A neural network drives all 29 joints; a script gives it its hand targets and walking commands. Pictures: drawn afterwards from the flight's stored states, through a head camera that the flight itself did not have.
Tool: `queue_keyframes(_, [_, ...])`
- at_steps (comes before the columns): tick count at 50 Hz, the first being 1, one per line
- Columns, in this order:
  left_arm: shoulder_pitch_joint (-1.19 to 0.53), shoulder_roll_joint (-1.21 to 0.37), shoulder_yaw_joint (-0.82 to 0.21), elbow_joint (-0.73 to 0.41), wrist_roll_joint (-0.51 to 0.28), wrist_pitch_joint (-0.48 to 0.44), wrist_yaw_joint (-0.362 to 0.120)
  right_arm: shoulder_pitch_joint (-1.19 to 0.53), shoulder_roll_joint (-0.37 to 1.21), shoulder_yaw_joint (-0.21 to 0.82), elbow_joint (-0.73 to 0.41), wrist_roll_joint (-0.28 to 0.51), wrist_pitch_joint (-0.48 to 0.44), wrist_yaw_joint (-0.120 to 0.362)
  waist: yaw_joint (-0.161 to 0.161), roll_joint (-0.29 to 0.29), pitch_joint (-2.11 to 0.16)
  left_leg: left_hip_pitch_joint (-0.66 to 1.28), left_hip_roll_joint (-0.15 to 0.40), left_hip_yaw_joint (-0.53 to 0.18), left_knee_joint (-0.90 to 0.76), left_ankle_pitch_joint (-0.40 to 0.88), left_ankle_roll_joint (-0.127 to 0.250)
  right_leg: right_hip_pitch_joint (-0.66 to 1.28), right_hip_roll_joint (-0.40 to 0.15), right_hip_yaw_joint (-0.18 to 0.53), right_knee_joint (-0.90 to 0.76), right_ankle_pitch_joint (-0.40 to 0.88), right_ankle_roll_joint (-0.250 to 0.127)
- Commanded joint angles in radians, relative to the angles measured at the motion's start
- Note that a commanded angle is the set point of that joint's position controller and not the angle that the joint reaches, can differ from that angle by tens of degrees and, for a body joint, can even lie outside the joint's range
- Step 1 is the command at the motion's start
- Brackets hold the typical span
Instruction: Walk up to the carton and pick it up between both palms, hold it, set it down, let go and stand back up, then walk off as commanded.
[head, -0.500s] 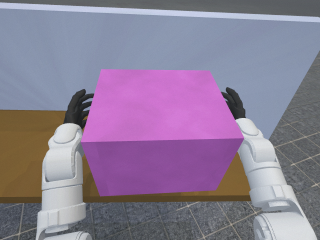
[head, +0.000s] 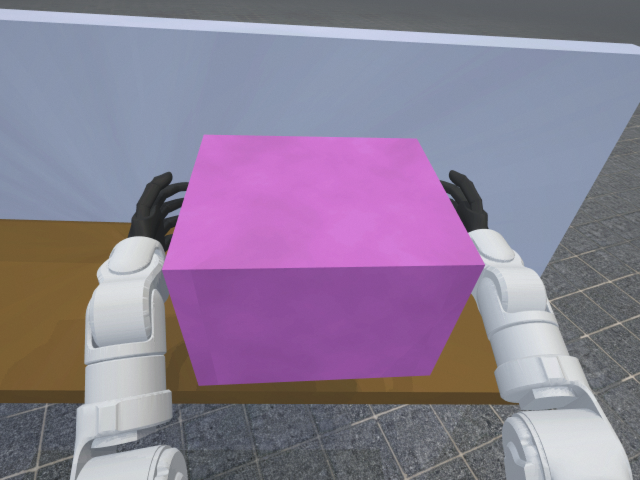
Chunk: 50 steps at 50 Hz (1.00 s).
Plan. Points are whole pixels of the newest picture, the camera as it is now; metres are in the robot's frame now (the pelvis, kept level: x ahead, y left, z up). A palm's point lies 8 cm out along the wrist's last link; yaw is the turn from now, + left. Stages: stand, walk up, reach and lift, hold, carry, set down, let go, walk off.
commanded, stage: hold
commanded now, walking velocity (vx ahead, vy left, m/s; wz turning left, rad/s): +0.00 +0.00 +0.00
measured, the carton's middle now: (315, 253) +0.37 +0.00 +0.15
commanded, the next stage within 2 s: none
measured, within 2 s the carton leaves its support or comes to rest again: neither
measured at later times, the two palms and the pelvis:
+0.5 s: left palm (150, 240) +0.35 +0.19 +0.19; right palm (467, 234) +0.36 -0.19 +0.19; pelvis +0.00 +0.00 +0.00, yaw +0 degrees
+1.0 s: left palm (150, 243) +0.35 +0.19 +0.19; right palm (467, 236) +0.36 -0.19 +0.18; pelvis +0.00 +0.00 +0.00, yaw +0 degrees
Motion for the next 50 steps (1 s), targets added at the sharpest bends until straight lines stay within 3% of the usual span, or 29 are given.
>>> queue_keyframes(1, [-0.619, -0.425, -0.424, -0.164, -0.136, -0.056, -0.112, -0.791, 0.487, 0.377, -0.341, 0.109, -0.079, 0.137, 0.005, 0.061, -0.343, 0.240, -0.034, -0.026, 0.008, 0.115, 0.012, -0.059, -0.001, 0.045, -0.058, 0.219, 0.061])
queue_keyframes(3, [-0.647, -0.446, -0.451, -0.179, -0.156, -0.064, -0.110, -0.797, 0.482, 0.365, -0.360, 0.109, -0.081, 0.133, -0.015, 0.062, -0.370, 0.259, -0.032, -0.034, 0.020, 0.144, 0.004, -0.053, 0.007, 0.039, -0.050, 0.251, 0.061])
queue_keyframes(5, [-0.627, -0.447, -0.460, -0.209, -0.161, -0.066, -0.107, -0.818, 0.487, 0.394, -0.414, 0.120, -0.092, 0.127, -0.006, 0.062, -0.401, 0.267, -0.031, -0.040, 0.029, 0.184, 0.008, -0.038, 0.013, 0.038, -0.044, 0.294, 0.063])
queue_keyframes(6, [-0.610, -0.437, -0.445, -0.203, -0.149, -0.064, -0.101, -0.774, 0.476, 0.403, -0.370, 0.129, -0.079, 0.131, 0.003, 0.095, -0.379, 0.285, -0.034, -0.039, 0.026, 0.181, 0.003, -0.058, 0.007, 0.041, -0.049, 0.283, 0.060])
queue_keyframes(7, [-0.592, -0.440, -0.456, -0.199, -0.150, -0.055, -0.102, -0.747, 0.459, 0.390, -0.352, 0.124, -0.070, 0.129, -0.020, 0.096, -0.354, 0.289, -0.033, -0.048, 0.027, 0.185, -0.004, -0.069, 0.011, 0.033, -0.048, 0.284, 0.056])
queue_keyframes(10, [-0.614, -0.416, -0.430, -0.190, -0.142, -0.053, -0.111, -0.768, 0.467, 0.391, -0.366, 0.116, -0.066, 0.130, 0.001, 0.051, -0.329, 0.253, -0.037, -0.034, 0.015, 0.141, 0.008, -0.056, 0.000, 0.041, -0.058, 0.251, 0.063])
queue_keyframes(11, [-0.600, -0.433, -0.451, -0.229, -0.154, -0.057, -0.107, -0.760, 0.456, 0.397, -0.396, 0.126, -0.074, 0.129, -0.013, 0.056, -0.391, 0.279, -0.033, -0.038, 0.021, 0.160, 0.005, -0.047, 0.011, 0.038, -0.051, 0.258, 0.061])
queue_keyframes(14, [-0.615, -0.417, -0.443, -0.203, -0.153, -0.057, -0.105, -0.796, 0.479, 0.403, -0.414, 0.123, -0.075, 0.129, 0.008, 0.046, -0.381, 0.235, -0.038, -0.034, 0.017, 0.125, 0.013, -0.046, 0.004, 0.041, -0.048, 0.248, 0.069])
queue_keyframes(17, [-0.613, -0.447, -0.474, -0.260, -0.161, -0.060, -0.096, -0.746, 0.467, 0.408, -0.402, 0.134, -0.066, 0.134, -0.009, 0.084, -0.399, 0.300, -0.033, -0.043, 0.036, 0.209, -0.006, -0.058, 0.014, 0.035, -0.037, 0.312, 0.063])
queue_keyframes(19, [-0.587, -0.429, -0.454, -0.225, -0.144, -0.049, -0.100, -0.755, 0.454, 0.406, -0.396, 0.137, -0.063, 0.135, 0.006, 0.063, -0.364, 0.271, -0.034, -0.042, 0.027, 0.167, 0.000, -0.062, 0.020, 0.035, -0.052, 0.252, 0.057])
queue_keyframes(20, [-0.611, -0.427, -0.456, -0.195, -0.145, -0.044, -0.100, -0.780, 0.452, 0.377, -0.389, 0.118, -0.064, 0.136, -0.010, 0.079, -0.370, 0.255, -0.031, -0.040, 0.020, 0.124, 0.002, -0.067, 0.008, 0.040, -0.056, 0.212, 0.054])
queue_keyframes(21, [-0.602, -0.442, -0.477, -0.212, -0.162, -0.049, -0.098, -0.783, 0.456, 0.393, -0.419, 0.121, -0.069, 0.137, -0.006, 0.054, -0.369, 0.257, -0.027, -0.046, 0.023, 0.146, 0.005, -0.066, 0.014, 0.037, -0.051, 0.232, 0.054])
queue_keyframes(23, [-0.607, -0.445, -0.465, -0.223, -0.160, -0.049, -0.101, -0.757, 0.441, 0.383, -0.390, 0.126, -0.059, 0.136, -0.024, 0.062, -0.369, 0.278, -0.028, -0.046, 0.027, 0.160, -0.004, -0.072, 0.015, 0.036, -0.051, 0.238, 0.056])
queue_keyframes(25, [-0.588, -0.419, -0.439, -0.179, -0.137, -0.038, -0.102, -0.764, 0.445, 0.383, -0.365, 0.120, -0.053, 0.138, -0.002, 0.050, -0.317, 0.247, -0.031, -0.038, 0.011, 0.125, 0.008, -0.070, 0.011, 0.041, -0.058, 0.221, 0.058])
queue_keyframes(26, [-0.570, -0.430, -0.438, -0.178, -0.139, -0.034, -0.107, -0.746, 0.438, 0.377, -0.364, 0.111, -0.051, 0.137, -0.015, 0.039, -0.336, 0.252, -0.031, -0.041, 0.013, 0.139, 0.006, -0.052, 0.016, 0.039, -0.059, 0.231, 0.056])
queue_keyframes(27, [-0.590, -0.421, -0.433, -0.205, -0.140, -0.039, -0.106, -0.756, 0.452, 0.383, -0.388, 0.122, -0.054, 0.136, -0.002, 0.047, -0.361, 0.252, -0.033, -0.036, 0.020, 0.158, 0.006, -0.041, 0.011, 0.044, -0.053, 0.268, 0.059])
queue_keyframes(29, [-0.607, -0.432, -0.452, -0.259, -0.156, -0.051, -0.104, -0.768, 0.465, 0.395, -0.430, 0.143, -0.064, 0.131, -0.007, 0.061, -0.407, 0.270, -0.036, -0.037, 0.035, 0.203, 0.000, -0.022, 0.011, 0.040, -0.042, 0.323, 0.065])
queue_keyframes(31, [-0.601, -0.420, -0.426, -0.230, -0.137, -0.047, -0.099, -0.758, 0.456, 0.402, -0.391, 0.137, -0.055, 0.134, 0.013, 0.077, -0.348, 0.250, -0.041, -0.037, 0.024, 0.181, -0.002, -0.046, 0.012, 0.040, -0.044, 0.306, 0.063])
queue_keyframes(33, [-0.603, -0.405, -0.421, -0.211, -0.125, -0.037, -0.109, -0.727, 0.457, 0.382, -0.348, 0.117, -0.045, 0.133, -0.003, 0.061, -0.321, 0.248, -0.038, -0.031, 0.010, 0.125, 0.005, -0.039, 0.001, 0.044, -0.058, 0.251, 0.063])
queue_keyframes(35, [-0.586, -0.425, -0.451, -0.229, -0.136, -0.042, -0.106, -0.759, 0.459, 0.389, -0.406, 0.135, -0.063, 0.135, 0.002, 0.074, -0.372, 0.259, -0.034, -0.037, 0.024, 0.167, -0.001, -0.046, 0.011, 0.038, -0.042, 0.285, 0.060])
queue_keyframes(38, [-0.618, -0.436, -0.461, -0.219, -0.144, -0.041, -0.103, -0.769, 0.450, 0.377, -0.384, 0.130, -0.061, 0.138, -0.010, 0.089, -0.363, 0.254, -0.030, -0.040, 0.019, 0.139, -0.003, -0.057, 0.015, 0.036, -0.048, 0.247, 0.053])
queue_keyframes(40, [-0.593, -0.432, -0.439, -0.204, -0.139, -0.047, -0.105, -0.767, 0.458, 0.384, -0.387, 0.125, -0.061, 0.141, 0.005, 0.051, -0.362, 0.255, -0.031, -0.036, 0.018, 0.149, 0.005, -0.054, 0.015, 0.035, -0.049, 0.258, 0.057])
queue_keyframes(44, [-0.611, -0.450, -0.458, -0.203, -0.145, -0.047, -0.102, -0.758, 0.456, 0.358, -0.363, 0.106, -0.064, 0.140, -0.028, 0.084, -0.347, 0.245, -0.032, -0.044, 0.021, 0.123, 0.000, -0.065, 0.004, 0.043, -0.052, 0.248, 0.057])
queue_keyframes(46, [-0.601, -0.435, -0.452, -0.218, -0.141, -0.051, -0.104, -0.766, 0.460, 0.376, -0.392, 0.117, -0.069, 0.139, -0.005, 0.066, -0.369, 0.257, -0.030, -0.035, 0.019, 0.146, 0.003, -0.052, 0.007, 0.040, -0.049, 0.273, 0.059])
queue_keyframes(47, [-0.604, -0.423, -0.426, -0.188, -0.137, -0.048, -0.106, -0.752, 0.456, 0.371, -0.342, 0.111, -0.058, 0.140, 0.000, 0.065, -0.327, 0.238, -0.035, -0.032, 0.010, 0.113, 0.009, -0.066, 0.004, 0.040, -0.056, 0.226, 0.062])
queue_keyframes(48, [-0.597, -0.431, -0.433, -0.174, -0.138, -0.050, -0.106, -0.770, 0.461, 0.381, -0.361, 0.107, -0.060, 0.142, 0.006, 0.038, -0.325, 0.241, -0.032, -0.034, 0.004, 0.106, 0.011, -0.072, 0.010, 0.036, -0.058, 0.213, 0.060])
queue_keyframes(50, [-0.632, -0.432, -0.445, -0.196, -0.141, -0.051, -0.108, -0.780, 0.462, 0.365, -0.365, 0.099, -0.069, 0.142, -0.008, 0.049, -0.374, 0.242, -0.031, -0.027, 0.004, 0.092, 0.008, -0.056, 0.010, 0.033, -0.058, 0.183, 0.057])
